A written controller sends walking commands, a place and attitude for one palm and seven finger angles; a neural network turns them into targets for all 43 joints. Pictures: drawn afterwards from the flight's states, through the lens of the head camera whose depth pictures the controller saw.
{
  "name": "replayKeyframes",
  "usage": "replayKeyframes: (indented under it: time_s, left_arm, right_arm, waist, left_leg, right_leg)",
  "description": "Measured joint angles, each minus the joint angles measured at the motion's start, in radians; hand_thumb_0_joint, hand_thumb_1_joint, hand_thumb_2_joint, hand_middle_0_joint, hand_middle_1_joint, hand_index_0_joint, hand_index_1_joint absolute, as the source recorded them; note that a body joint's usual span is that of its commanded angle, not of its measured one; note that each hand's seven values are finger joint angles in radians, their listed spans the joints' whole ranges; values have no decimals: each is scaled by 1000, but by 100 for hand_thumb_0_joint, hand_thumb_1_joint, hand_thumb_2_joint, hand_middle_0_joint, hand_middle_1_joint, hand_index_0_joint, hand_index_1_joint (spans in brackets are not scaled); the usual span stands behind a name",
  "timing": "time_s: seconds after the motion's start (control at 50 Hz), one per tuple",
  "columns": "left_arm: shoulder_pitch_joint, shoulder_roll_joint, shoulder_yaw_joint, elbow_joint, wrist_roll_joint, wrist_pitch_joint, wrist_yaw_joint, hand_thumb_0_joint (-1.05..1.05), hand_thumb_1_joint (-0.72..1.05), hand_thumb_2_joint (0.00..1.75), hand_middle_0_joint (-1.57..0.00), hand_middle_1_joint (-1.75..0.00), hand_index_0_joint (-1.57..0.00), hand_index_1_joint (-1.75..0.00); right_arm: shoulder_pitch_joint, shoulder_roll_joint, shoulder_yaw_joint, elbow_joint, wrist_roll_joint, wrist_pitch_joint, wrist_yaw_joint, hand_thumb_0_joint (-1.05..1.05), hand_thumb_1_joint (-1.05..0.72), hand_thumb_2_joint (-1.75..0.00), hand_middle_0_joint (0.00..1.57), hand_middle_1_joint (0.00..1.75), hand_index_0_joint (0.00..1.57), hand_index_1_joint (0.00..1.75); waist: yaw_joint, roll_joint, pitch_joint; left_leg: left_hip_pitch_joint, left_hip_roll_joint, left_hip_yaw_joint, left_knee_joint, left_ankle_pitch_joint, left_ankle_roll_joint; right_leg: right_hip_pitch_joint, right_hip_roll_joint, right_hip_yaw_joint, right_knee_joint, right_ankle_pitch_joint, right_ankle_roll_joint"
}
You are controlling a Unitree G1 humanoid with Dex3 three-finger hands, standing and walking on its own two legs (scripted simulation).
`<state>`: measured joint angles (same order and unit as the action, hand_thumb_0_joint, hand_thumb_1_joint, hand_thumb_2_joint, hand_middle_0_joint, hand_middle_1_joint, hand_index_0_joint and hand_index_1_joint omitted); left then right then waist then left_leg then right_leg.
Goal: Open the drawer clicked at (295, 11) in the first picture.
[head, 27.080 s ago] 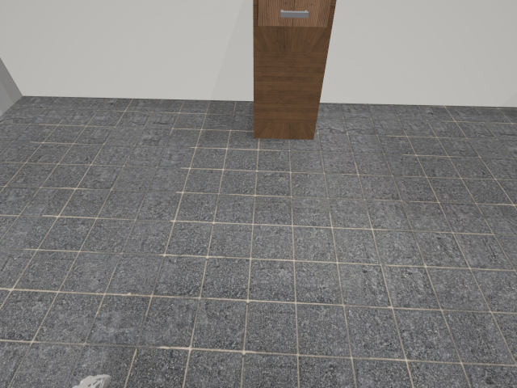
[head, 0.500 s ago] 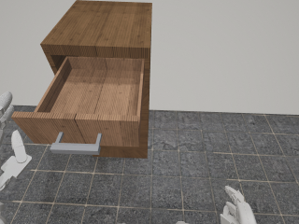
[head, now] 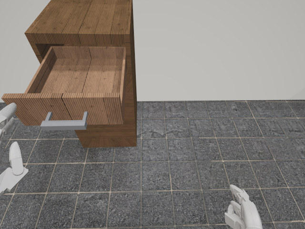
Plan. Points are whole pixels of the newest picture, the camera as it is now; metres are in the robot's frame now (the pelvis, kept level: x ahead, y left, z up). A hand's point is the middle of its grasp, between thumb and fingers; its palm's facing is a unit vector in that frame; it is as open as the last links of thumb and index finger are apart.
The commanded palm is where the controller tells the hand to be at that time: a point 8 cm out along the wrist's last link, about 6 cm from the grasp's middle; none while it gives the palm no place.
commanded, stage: stop stepping back and stand still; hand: left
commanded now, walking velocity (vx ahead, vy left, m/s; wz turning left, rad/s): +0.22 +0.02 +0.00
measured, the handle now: (66, 119) +0.43 +0.29 -0.01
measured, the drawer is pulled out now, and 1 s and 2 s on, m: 0.30 0.30 0.30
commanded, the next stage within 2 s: let the arm hang, fingers relaxed in 0.60 s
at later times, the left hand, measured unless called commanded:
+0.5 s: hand (0, 227) +0.11 +0.23 +0.16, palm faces +0.39 -0.81 -0.43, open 7.4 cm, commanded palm +0.05 +0.28 +0.18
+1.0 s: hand out of the picture -0.01 +0.18 -0.17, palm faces +0.11 -0.98 -0.17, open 7.1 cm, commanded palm none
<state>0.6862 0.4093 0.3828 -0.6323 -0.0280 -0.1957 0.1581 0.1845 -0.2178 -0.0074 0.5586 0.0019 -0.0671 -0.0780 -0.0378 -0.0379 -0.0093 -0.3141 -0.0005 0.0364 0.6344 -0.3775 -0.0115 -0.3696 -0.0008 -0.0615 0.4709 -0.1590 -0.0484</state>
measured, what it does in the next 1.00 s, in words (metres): steps on the spot: left foot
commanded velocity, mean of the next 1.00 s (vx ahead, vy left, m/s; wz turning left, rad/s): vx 0.10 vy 0.00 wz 0.00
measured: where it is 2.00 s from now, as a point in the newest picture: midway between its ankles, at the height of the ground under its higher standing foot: outside the picture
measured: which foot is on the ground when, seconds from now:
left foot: up 0.00-0.02, down 0.04-1.00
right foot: down 0.00-1.00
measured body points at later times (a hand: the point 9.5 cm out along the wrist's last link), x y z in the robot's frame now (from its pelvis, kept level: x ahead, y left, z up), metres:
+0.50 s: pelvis -0.06 -0.01 -0.01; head -0.07 -0.01 +0.44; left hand +0.09 +0.27 +0.19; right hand +0.09 -0.25 -0.09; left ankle -0.07 +0.12 -0.74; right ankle -0.02 -0.10 -0.74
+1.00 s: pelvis -0.06 +0.00 -0.01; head -0.04 +0.02 +0.44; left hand -0.01 +0.23 -0.15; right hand +0.03 -0.24 -0.14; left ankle -0.06 +0.13 -0.74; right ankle -0.04 -0.10 -0.74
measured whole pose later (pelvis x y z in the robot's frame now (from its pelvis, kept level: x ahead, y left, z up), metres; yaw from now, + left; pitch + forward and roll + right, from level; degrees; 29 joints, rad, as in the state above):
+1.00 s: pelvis -0.06 +0.00 -0.01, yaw +4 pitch -1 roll +0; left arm 0.32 0.17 0.03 0.76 0.01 0.07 0.02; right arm 0.25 -0.20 0.01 0.84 -0.02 0.02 0.01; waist -0.02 -0.03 0.07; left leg -0.27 0.04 0.04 0.60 -0.30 -0.01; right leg -0.27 0.00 -0.09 0.58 -0.29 -0.03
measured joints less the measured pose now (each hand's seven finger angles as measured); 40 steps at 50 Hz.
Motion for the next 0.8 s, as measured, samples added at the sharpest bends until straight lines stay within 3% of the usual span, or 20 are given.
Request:
replayKeyframes:
  time_s: [0.04,0.12,0.2,0.22,0.3,0.38,0.48,0.56,0.6,0.62,0.66,0.7,0.74,0.8]
  left_arm:
    - [-5,-2,-5,-14,-4,-1,7,1,89,89,-21,-30,-22,-31]
    - [-24,-8,-8,1,-5,0,9,1,89,90,-21,-30,-22,-31]
    - [-26,-26,-4,28,0,4,10,1,89,90,-21,-30,-21,-31]
    - [-30,-30,-3,39,1,3,11,1,89,90,-21,-30,-21,-31]
    - [-98,-73,-34,111,7,13,1,1,89,90,-20,-30,-21,-31]
    - [-131,-90,-68,125,6,26,-12,1,89,90,-20,-30,-21,-31]
    - [-54,-61,-56,43,4,11,-7,1,89,90,-21,-30,-21,-31]
    - [-30,-27,-20,38,3,0,4,1,89,90,-21,-30,-21,-31]
    - [-29,-16,-2,54,5,1,7,1,89,90,-21,-30,-21,-31]
    - [-30,-10,8,61,4,1,8,1,89,90,-21,-30,-21,-31]
    - [-53,-24,9,86,2,0,7,1,89,90,-21,-30,-21,-31]
    - [-83,-50,-12,113,-1,0,-1,1,89,90,-21,-30,-21,-31]
    - [-173,-54,-84,261,44,7,-47,1,89,90,-20,-30,-21,-31]
    - [-308,-97,-202,605,64,118,-115,0,90,90,-20,-30,-20,-31]
  right_arm:
    - [19,-18,-9,-13,-2,-15,-5,2,-90,-90,20,30,20,30]
    - [54,1,-4,3,-1,-43,1,2,-90,-90,20,30,20,30]
    - [89,21,15,19,2,-67,12,2,-90,-90,20,30,20,30]
    - [90,26,21,25,2,-67,14,2,-90,-90,20,30,20,30]
    - [58,25,26,64,-6,-43,18,2,-90,-90,20,30,21,30]
    - [45,16,15,91,-9,-13,23,2,-90,-90,21,30,21,30]
    - [72,-6,8,58,-17,-19,9,2,-90,-90,21,30,21,30]
    - [89,1,-2,54,-12,-36,0,2,-90,-90,20,30,20,30]
    - [101,7,1,55,-8,-44,0,2,-90,-90,20,30,20,30]
    - [104,10,5,55,-5,-47,1,2,-90,-90,20,30,20,30]
    - [88,7,7,65,-1,-45,8,2,-90,-90,20,30,20,30]
    - [68,1,4,81,3,-36,17,2,-90,-90,20,30,20,30]
    - [53,-20,-18,129,-3,-42,59,2,-90,-90,20,30,20,30]
    - [28,-53,-28,177,-5,20,89,1,-90,-90,20,30,20,30]
  waist:
    - [-4,21,-4]
    - [23,-13,1]
    - [25,11,-33]
    - [29,11,-41]
    - [38,55,-30]
    - [35,40,-21]
    - [4,29,-26]
    - [5,23,-22]
    - [3,36,-33]
    - [4,35,-36]
    - [11,54,-25]
    - [8,73,-10]
    - [20,88,-17]
    - [28,106,-18]
  left_leg:
    - [75,13,-16,-151,63,21]
    - [89,-12,-16,-158,108,19]
    - [82,-7,-36,-145,117,11]
    - [71,-8,-35,-129,111,9]
    - [18,16,-42,-28,24,21]
    - [-43,5,-18,158,-30,32]
    - [65,27,1,-112,32,47]
    - [71,22,8,-109,98,14]
    - [70,27,0,-103,89,4]
    - [65,25,0,-90,80,-2]
    - [49,38,-3,-49,58,-3]
    - [28,41,-17,-2,40,10]
    - [-35,30,-21,114,-32,12]
    - [-60,22,-12,141,-66,10]
  right_leg:
    - [-20,8,-27,26,-1,6]
    - [-27,-2,9,132,-153,51]
    - [41,-1,7,142,-159,70]
    - [73,-5,10,102,-159,69]
    - [69,22,-3,78,-86,0]
    - [58,9,-3,65,-67,-12]
    - [36,6,-10,80,-70,1]
    - [12,4,4,206,-204,39]
    - [41,4,-8,185,-200,49]
    - [67,1,-6,135,-173,49]
    - [76,14,-11,109,-119,10]
    - [85,21,-24,104,-128,-9]
    - [71,7,-39,108,-135,-10]
    - [57,-19,-48,136,-149,-1]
